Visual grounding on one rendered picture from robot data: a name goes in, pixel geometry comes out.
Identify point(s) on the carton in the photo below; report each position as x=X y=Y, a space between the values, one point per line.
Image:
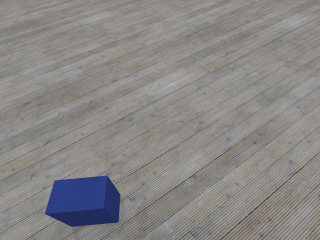
x=84 y=201

